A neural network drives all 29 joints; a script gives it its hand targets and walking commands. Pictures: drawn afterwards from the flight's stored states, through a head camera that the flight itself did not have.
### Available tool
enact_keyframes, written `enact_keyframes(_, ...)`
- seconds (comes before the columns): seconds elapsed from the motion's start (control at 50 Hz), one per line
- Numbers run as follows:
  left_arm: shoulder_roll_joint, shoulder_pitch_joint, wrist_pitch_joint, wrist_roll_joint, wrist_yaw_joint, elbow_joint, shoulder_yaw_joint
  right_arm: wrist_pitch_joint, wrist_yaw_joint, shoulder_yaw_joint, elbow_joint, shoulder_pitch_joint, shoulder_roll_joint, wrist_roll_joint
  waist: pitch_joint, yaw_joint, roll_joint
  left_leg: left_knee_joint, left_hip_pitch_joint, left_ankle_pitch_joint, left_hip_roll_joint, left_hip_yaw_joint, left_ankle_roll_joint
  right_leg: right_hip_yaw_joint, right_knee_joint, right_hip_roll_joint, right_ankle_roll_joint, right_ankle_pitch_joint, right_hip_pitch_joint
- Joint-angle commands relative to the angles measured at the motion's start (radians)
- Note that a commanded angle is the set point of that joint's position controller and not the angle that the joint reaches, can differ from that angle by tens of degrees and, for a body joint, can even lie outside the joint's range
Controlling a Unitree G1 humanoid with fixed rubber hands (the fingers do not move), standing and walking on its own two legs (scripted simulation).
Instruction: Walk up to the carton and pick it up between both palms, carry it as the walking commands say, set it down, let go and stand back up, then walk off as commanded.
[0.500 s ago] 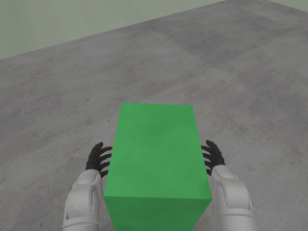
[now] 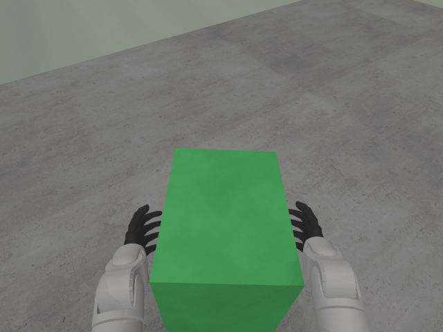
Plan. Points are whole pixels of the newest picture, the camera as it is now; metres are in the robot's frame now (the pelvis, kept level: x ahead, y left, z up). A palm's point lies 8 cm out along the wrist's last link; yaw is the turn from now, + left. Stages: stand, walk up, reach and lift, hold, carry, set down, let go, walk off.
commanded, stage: hold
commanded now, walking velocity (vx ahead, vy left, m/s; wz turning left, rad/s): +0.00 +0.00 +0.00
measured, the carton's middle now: (223, 239) +0.32 +0.01 -0.07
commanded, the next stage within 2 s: set down in 0.72 s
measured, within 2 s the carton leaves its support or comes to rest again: neither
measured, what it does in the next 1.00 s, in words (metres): stands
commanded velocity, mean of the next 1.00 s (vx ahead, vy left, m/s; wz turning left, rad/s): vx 0.00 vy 0.00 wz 0.00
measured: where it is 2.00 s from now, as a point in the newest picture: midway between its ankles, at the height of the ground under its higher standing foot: outside the picture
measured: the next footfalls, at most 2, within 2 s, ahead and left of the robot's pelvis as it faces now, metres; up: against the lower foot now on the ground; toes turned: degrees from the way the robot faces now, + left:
none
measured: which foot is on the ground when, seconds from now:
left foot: down 0.00-1.00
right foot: down 0.00-1.00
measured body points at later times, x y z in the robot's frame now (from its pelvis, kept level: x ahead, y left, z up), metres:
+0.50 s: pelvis -0.01 -0.04 +0.01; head -0.03 -0.06 +0.45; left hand +0.25 +0.13 +0.03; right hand +0.27 -0.19 +0.02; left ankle -0.02 +0.10 -0.73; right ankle +0.09 -0.12 -0.73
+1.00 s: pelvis -0.01 -0.02 +0.00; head -0.01 -0.04 +0.45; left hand +0.28 +0.15 +0.01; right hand +0.29 -0.17 +0.01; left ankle -0.02 +0.10 -0.73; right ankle +0.09 -0.11 -0.73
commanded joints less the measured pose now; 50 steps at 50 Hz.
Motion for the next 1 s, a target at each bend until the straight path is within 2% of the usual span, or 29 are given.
enact_keyframes(0.0,-0.673,-0.543,-0.047,-0.191,-0.173,-0.071,-0.653,-0.051,0.17,0.618,-0.278,-0.445,0.64,0.2,-0.322,-0.026,0.063,-0.211,-0.055,0.324,-0.044,-0.233,0.008,0.164,-0.034,0.112,-0.005,0.224,0.64)
enact_keyframes(0.04,-0.658,-0.529,-0.04,-0.192,-0.183,-0.037,-0.639,-0.041,0.162,0.609,-0.282,-0.455,0.626,0.193,-0.306,-0.051,0.028,-0.214,-0.077,0.3,-0.056,-0.22,0.019,0.156,-0.044,0.115,-0.003,0.234,0.657)
enact_keyframes(0.06,-0.651,-0.517,-0.033,-0.184,-0.183,-0.02,-0.626,-0.027,0.159,0.596,-0.265,-0.411,0.624,0.188,-0.275,-0.061,0.051,-0.222,-0.074,0.283,-0.06,-0.206,0.02,0.154,-0.057,0.111,-0.004,0.229,0.653)
enact_keyframes(0.1,-0.636,-0.516,-0.028,-0.174,-0.186,0.007,-0.592,-0.015,0.153,0.574,-0.243,-0.413,0.613,0.167,-0.212,-0.055,0.025,-0.242,-0.099,0.262,-0.056,-0.21,0.027,0.152,-0.068,0.112,-0.004,0.192,0.636)
enact_keyframes(0.12,-0.602,-0.516,-0.027,-0.165,-0.188,0.029,-0.562,-0.006,0.147,0.565,-0.229,-0.425,0.604,0.153,-0.177,-0.065,-0.06,-0.251,-0.114,0.207,-0.05,-0.211,0.04,0.144,-0.077,0.115,0.004,0.15,0.638)
enact_keyframes(0.16,-0.559,-0.47,-0.014,-0.139,-0.186,0.052,-0.516,0.011,0.137,0.537,-0.212,-0.379,0.569,0.134,-0.114,-0.058,-0.023,-0.274,-0.12,0.179,-0.056,-0.189,0.043,0.142,-0.097,0.108,0.006,0.138,0.639)
enact_keyframes(0.18,-0.564,-0.517,-0.015,-0.145,-0.193,0.046,-0.516,0.014,0.136,0.555,-0.242,-0.433,0.594,0.14,-0.135,-0.052,-0.079,-0.268,-0.121,0.136,-0.064,-0.187,0.053,0.155,-0.099,0.107,0.009,0.101,0.646)
enact_keyframes(0.2,-0.553,-0.47,-0.01,-0.128,-0.192,0.067,-0.489,0.015,0.131,0.563,-0.249,-0.426,0.59,0.142,-0.127,-0.03,-0.06,-0.27,-0.117,0.14,-0.064,-0.183,0.056,0.154,-0.103,0.102,0.013,0.107,0.641)
enact_keyframes(0.24,-0.551,-0.509,-0.012,-0.14,-0.2,0.056,-0.511,0.023,0.126,0.53,-0.218,-0.409,0.596,0.124,-0.135,-0.073,-0.024,-0.283,-0.125,0.107,-0.066,-0.186,0.055,0.159,-0.105,0.101,0.008,0.094,0.659)
enact_keyframes(0.26,-0.537,-0.534,-0.017,-0.143,-0.2,0.04,-0.5,0.022,0.122,0.542,-0.244,-0.445,0.6,0.127,-0.128,-0.064,-0.072,-0.276,-0.12,0.088,-0.066,-0.192,0.064,0.168,-0.105,0.096,0.012,0.058,0.635)
enact_keyframes(0.28,-0.496,-0.567,-0.021,-0.148,-0.205,-0.004,-0.496,0.025,0.114,0.525,-0.239,-0.445,0.587,0.129,-0.129,-0.056,-0.023,-0.267,-0.131,0.071,-0.075,-0.173,0.064,0.184,-0.108,0.086,0.011,0.043,0.633)
enact_keyframes(0.3,-0.522,-0.543,-0.018,-0.152,-0.202,0.016,-0.509,0.023,0.117,0.539,-0.248,-0.446,0.59,0.13,-0.141,-0.072,-0.043,-0.274,-0.096,0.112,-0.069,-0.183,0.061,0.17,-0.107,0.088,0.014,0.085,0.627)
enact_keyframes(0.32,-0.498,-0.554,-0.019,-0.142,-0.203,0.021,-0.487,0.03,0.115,0.526,-0.217,-0.443,0.61,0.129,-0.125,-0.048,-0.018,-0.273,-0.141,0.076,-0.077,-0.17,0.06,0.187,-0.106,0.082,0.016,0.047,0.645)
enact_keyframes(0.36,-0.518,-0.603,-0.031,-0.162,-0.205,-0.038,-0.52,0.022,0.118,0.541,-0.225,-0.457,0.641,0.138,-0.159,-0.053,0.009,-0.269,-0.124,0.091,-0.072,-0.178,0.06,0.19,-0.099,0.08,0.014,0.054,0.634)
enact_keyframes(0.38,-0.521,-0.619,-0.032,-0.164,-0.21,-0.034,-0.526,0.021,0.118,0.532,-0.231,-0.457,0.635,0.133,-0.18,-0.068,-0.02,-0.256,-0.103,0.091,-0.072,-0.179,0.061,0.192,-0.1,0.083,0.01,0.046,0.619)
enact_keyframes(0.4,-0.496,-0.631,-0.034,-0.149,-0.215,0.028,-0.476,0.021,0.116,0.538,-0.234,-0.513,0.641,0.139,-0.171,-0.031,-0.028,-0.248,-0.134,0.06,-0.074,-0.174,0.065,0.212,-0.105,0.074,0.016,-0.025,0.614)
enact_keyframes(0.42,-0.505,-0.675,-0.046,-0.16,-0.219,-0.002,-0.505,0.018,0.113,0.534,-0.208,-0.499,0.662,0.133,-0.178,-0.046,-0.016,-0.232,-0.13,0.044,-0.078,-0.176,0.064,0.22,-0.105,0.068,0.012,-0.059,0.6)
enact_keyframes(0.44,-0.518,-0.697,-0.051,-0.161,-0.222,0.024,-0.5,0.014,0.115,0.538,-0.206,-0.551,0.68,0.136,-0.172,-0.039,-0.052,-0.228,-0.146,0.036,-0.071,-0.181,0.068,0.211,-0.097,0.073,0.018,-0.082,0.594)
enact_keyframes(0.5,-0.53,-0.714,-0.054,-0.15,-0.24,0.06,-0.482,0.011,0.118,0.543,-0.183,-0.57,0.705,0.136,-0.154,-0.023,-0.023,-0.211,-0.15,0.009,-0.08,-0.162,0.065,0.215,-0.117,0.062,0.019,-0.129,0.574)
enact_keyframes(0.52,-0.547,-0.748,-0.059,-0.167,-0.247,0.053,-0.516,0.007,0.117,0.534,-0.183,-0.59,0.708,0.132,-0.188,-0.062,-0.036,-0.203,-0.126,0.023,-0.08,-0.16,0.064,0.204,-0.117,0.066,0.02,-0.108,0.571)
enact_keyframes(0.58,-0.559,-0.794,-0.073,-0.156,-0.264,0.073,-0.491,0.003,0.129,0.55,-0.152,-0.615,0.757,0.131,-0.227,-0.016,-0.012,-0.197,-0.163,0.004,-0.079,-0.161,0.062,0.222,-0.109,0.063,0.018,-0.148,0.596)
enact_keyframes(0.6,-0.579,-0.797,-0.064,-0.151,-0.27,0.102,-0.492,0.014,0.13,0.526,-0.124,-0.601,0.755,0.116,-0.196,-0.051,-0.028,-0.198,-0.155,-0.017,-0.072,-0.168,0.066,0.208,-0.112,0.066,0.017,-0.166,0.582)
enact_keyframes(0.7,-0.572,-0.861,-0.055,-0.099,-0.29,0.237,-0.433,0.028,0.152,0.44,0.025,-0.62,0.784,0.081,-0.147,-0.042,-0.002,-0.222,-0.186,-0.085,-0.059,-0.159,0.068,0.205,-0.125,0.072,0.022,-0.251,0.586)
enact_keyframes(0.72,-0.681,-0.826,-0.073,-0.129,-0.314,0.13,-0.479,0.034,0.147,0.459,0.085,-0.544,0.929,0.081,-0.201,-0.05,-0.126,-0.172,-0.174,-0.04,-0.066,-0.176,0.082,0.241,-0.142,0.09,0.038,-0.22,0.675)
enact_keyframes(0.74,-0.692,-0.827,-0.066,-0.12,-0.318,0.141,-0.489,0.029,0.153,0.448,0.088,-0.528,0.936,0.088,-0.176,-0.053,-0.045,-0.183,-0.188,-0.046,-0.065,-0.182,0.076,0.24,-0.137,0.081,0.029,-0.195,0.679)
enact_keyframes(0.76,-0.693,-0.805,-0.07,-0.109,-0.335,0.199,-0.454,0.024,0.164,0.435,0.102,-0.55,0.933,0.079,-0.165,-0.042,-0.085,-0.183,-0.206,-0.048,-0.064,-0.191,0.081,0.233,-0.126,0.089,0.036,-0.193,0.679)
enact_keyframes(0.84,-0.753,-0.826,-0.091,-0.085,-0.359,0.291,-0.45,-0.028,0.197,0.368,0.144,-0.551,0.929,0.059,-0.133,-0.067,-0.006,-0.188,-0.237,-0.054,-0.066,-0.193,0.07,0.23,-0.111,0.081,0.023,-0.135,0.667)
enact_keyframes(0.9,-0.776,-0.825,-0.123,-0.074,-0.37,0.332,-0.432,-0.065,0.208,0.366,0.134,-0.605,0.944,0.068,-0.163,-0.044,-0.011,-0.176,-0.257,-0.049,-0.067,-0.198,0.075,0.23,-0.083,0.081,0.03,-0.107,0.689)
enact_keyframes(0.98,-0.877,-0.865,-0.205,-0.117,-0.36,0.292,-0.492,-0.145,0.224,0.384,0.091,-0.62,0.947,0.077,-0.305,-0.087,-0.016,-0.152,-0.242,0.037,-0.065,-0.211,0.071,0.217,-0.024,0.085,0.017,0.069,0.684)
